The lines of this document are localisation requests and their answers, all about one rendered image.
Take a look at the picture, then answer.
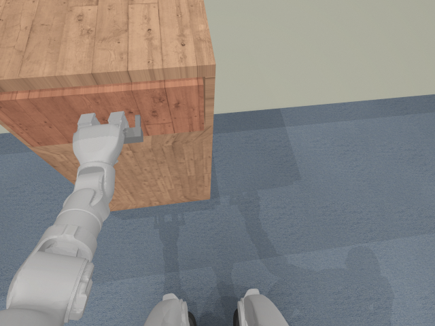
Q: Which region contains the left robot thigh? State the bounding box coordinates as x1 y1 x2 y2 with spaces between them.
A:
143 299 189 326

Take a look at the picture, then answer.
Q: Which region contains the right robot thigh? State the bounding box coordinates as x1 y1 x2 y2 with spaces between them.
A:
237 294 289 326

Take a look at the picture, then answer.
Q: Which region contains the left robot upper arm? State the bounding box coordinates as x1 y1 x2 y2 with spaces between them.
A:
0 251 94 326

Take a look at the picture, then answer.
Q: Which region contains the left robot forearm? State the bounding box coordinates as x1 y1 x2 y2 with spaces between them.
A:
6 162 116 309

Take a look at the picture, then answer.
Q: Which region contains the robot thigh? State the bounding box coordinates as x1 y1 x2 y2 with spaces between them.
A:
237 294 289 326
143 299 189 326

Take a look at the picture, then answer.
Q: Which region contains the left robot hand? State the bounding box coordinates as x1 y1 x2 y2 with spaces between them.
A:
73 111 129 167

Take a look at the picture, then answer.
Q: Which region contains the drawer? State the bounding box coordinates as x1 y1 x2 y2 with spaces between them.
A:
0 77 204 147

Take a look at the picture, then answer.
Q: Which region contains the cabinet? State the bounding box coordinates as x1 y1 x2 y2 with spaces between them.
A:
0 0 215 211

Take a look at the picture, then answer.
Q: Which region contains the handle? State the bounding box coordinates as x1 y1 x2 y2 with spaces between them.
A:
73 115 143 144

